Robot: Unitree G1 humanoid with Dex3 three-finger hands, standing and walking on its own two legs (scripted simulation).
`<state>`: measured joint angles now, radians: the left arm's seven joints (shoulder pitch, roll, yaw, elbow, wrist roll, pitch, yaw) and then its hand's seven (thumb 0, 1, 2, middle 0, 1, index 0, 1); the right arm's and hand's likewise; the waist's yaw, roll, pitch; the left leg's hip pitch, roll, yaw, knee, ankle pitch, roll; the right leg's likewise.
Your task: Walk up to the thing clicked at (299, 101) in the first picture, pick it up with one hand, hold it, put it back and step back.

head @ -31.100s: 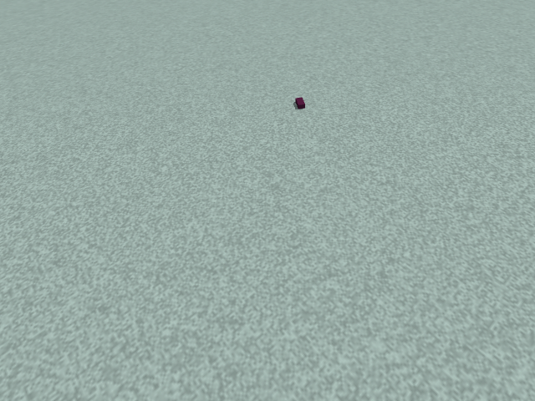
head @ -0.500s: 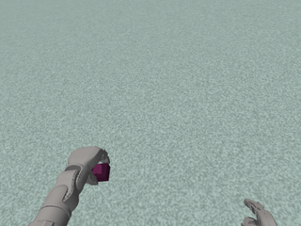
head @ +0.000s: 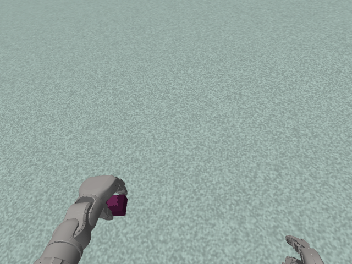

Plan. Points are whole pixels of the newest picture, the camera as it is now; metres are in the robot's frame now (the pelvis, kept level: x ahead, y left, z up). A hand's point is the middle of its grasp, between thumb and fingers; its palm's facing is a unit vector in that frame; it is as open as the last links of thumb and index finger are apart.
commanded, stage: crouch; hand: left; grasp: from above
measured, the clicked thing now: (109, 206) +0.31 +0.23 -0.09
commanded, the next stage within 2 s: lower in 1.86 s
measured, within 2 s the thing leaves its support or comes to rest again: neither
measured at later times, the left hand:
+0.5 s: hand (124, 214) +0.35 +0.24 -0.27, palm faces -0.40 +0.05 -0.91, open 7.5 cm
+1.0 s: hand (136, 222) +0.39 +0.25 -0.48, palm faces -0.43 +0.01 -0.90, open 7.4 cm
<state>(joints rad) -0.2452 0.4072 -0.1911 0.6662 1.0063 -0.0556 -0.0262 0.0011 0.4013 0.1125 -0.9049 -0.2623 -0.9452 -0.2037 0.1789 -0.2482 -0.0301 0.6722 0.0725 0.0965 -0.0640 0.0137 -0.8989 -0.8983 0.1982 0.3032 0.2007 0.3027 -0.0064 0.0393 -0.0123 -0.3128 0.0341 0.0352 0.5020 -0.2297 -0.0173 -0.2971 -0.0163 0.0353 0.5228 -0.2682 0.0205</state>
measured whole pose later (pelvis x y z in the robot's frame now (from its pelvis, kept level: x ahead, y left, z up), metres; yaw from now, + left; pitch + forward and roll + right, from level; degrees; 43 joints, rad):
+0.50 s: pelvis -0.06 +0.01 -0.16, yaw +0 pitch +27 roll -3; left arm -0.68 0.45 -0.10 1.16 1.18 -0.08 0.33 0.00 0.38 0.14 -0.93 -0.23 -0.96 -0.19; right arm 0.24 -0.26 -0.07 0.72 -0.03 0.04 -0.02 0.01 -0.90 -0.90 0.20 0.30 0.20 0.30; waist -0.12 0.03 -0.17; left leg -1.42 0.05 -0.03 1.46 -0.52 0.00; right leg -1.36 0.00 0.01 1.43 -0.55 0.04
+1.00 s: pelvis -0.08 +0.01 -0.33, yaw -3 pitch +38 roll -7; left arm -0.89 0.62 0.03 1.28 1.25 -0.17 0.34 0.00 0.39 0.09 -0.96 -0.18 -0.99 -0.14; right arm 0.16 -0.24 -0.01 0.74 -0.09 -0.04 0.06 0.01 -0.90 -0.90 0.20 0.30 0.20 0.30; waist -0.19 0.02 -0.15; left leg -2.08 0.03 -0.10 2.04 -0.63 -0.01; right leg -1.98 0.02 -0.03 2.00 -0.68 0.05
